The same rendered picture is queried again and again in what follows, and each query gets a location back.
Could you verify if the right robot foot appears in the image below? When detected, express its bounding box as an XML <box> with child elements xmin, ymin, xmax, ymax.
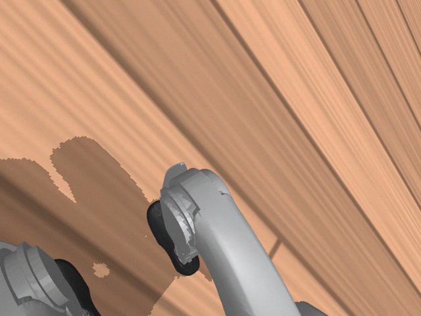
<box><xmin>147</xmin><ymin>200</ymin><xmax>200</xmax><ymax>276</ymax></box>

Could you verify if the left robot foot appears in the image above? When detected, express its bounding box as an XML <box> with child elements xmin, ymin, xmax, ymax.
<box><xmin>54</xmin><ymin>259</ymin><xmax>101</xmax><ymax>316</ymax></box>

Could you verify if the right robot hand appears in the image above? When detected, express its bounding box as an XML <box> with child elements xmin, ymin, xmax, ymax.
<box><xmin>295</xmin><ymin>301</ymin><xmax>328</xmax><ymax>316</ymax></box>

